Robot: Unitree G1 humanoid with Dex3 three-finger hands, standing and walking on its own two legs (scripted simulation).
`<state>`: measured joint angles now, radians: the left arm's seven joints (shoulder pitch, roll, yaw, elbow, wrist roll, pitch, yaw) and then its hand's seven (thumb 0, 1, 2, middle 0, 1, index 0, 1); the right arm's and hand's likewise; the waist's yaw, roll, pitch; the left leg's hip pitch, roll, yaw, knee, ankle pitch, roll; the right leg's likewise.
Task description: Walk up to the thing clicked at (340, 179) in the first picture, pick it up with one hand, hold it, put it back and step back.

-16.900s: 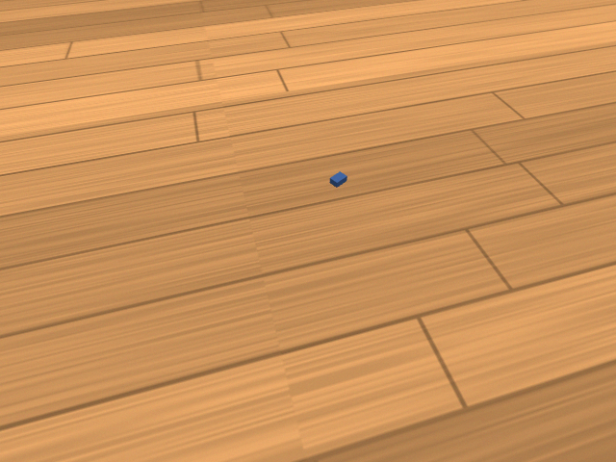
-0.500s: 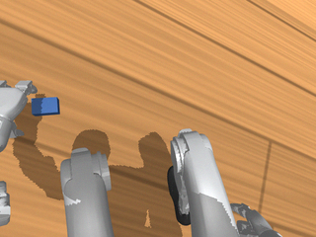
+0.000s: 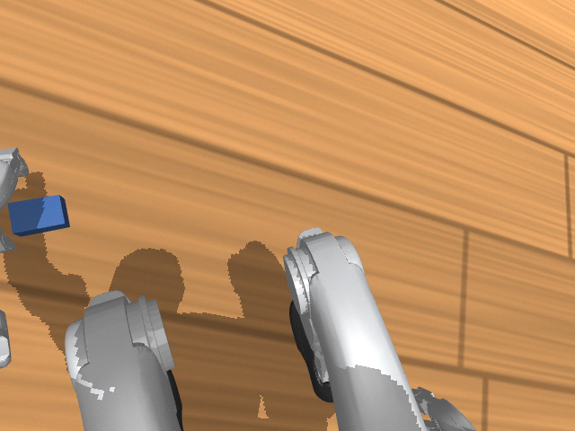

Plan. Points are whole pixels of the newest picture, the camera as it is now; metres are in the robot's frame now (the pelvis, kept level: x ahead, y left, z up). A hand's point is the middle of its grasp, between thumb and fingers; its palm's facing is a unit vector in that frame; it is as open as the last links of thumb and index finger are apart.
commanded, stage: approach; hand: left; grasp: from above
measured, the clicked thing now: (40, 215) +0.47 +0.27 -0.30
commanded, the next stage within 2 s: close in in 0.08 s
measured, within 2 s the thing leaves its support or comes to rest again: neither
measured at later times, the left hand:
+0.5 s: hand out of the picture +0.45 +0.29 -0.18, palm faces -0.48 -0.06 -0.87, open 12.1 cm
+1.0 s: hand (31, 209) +0.47 +0.27 -0.24, palm faces -0.44 -0.07 -0.90, open 13.0 cm
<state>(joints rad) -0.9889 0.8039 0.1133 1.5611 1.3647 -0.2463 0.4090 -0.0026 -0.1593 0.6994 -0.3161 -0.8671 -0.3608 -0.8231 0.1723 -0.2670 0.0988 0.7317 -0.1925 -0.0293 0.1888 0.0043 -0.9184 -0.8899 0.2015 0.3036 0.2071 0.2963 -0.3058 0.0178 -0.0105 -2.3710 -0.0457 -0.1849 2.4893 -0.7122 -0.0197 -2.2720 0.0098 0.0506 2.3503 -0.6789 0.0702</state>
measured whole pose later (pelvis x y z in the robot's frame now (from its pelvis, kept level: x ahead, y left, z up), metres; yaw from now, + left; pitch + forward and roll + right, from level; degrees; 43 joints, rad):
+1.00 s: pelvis +0.01 +0.00 -0.02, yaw -4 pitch +31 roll -13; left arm -1.04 0.89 0.13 1.75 1.43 -0.28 0.66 0.00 -0.30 0.81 -0.21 -0.89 -0.24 -0.87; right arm 0.12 -0.30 0.17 0.76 -0.29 -0.17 0.27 0.00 -0.91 -0.89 0.20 0.30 0.21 0.30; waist -0.36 -0.05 0.07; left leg -2.38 -0.04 -0.25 2.60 -0.77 -0.04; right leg -2.29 0.04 0.01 2.41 -0.68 0.08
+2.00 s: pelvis +0.00 +0.00 -0.02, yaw -5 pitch +28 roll -15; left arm -1.02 0.95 0.16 1.76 1.36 -0.25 0.65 0.00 -0.06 0.60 -0.40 -0.80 -0.43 -0.74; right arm 0.08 -0.36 0.22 0.74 -0.30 -0.27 0.34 0.00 -0.91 -0.90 0.20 0.30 0.20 0.30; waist -0.38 -0.10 0.15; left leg -2.35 -0.03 -0.29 2.63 -0.78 -0.04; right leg -2.25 0.03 -0.03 2.41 -0.67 0.09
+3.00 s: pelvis +0.00 +0.01 -0.02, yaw -6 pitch +27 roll -16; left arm -1.03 0.97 0.11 1.78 1.37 -0.28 0.63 -0.01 0.39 0.19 -0.79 -0.36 -0.83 -0.32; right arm 0.06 -0.35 0.24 0.71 -0.31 -0.26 0.33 0.00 -0.91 -0.90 0.20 0.30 0.20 0.30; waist -0.37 -0.09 0.15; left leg -2.35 -0.03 -0.29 2.62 -0.77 -0.02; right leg -2.23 0.02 -0.04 2.39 -0.66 0.08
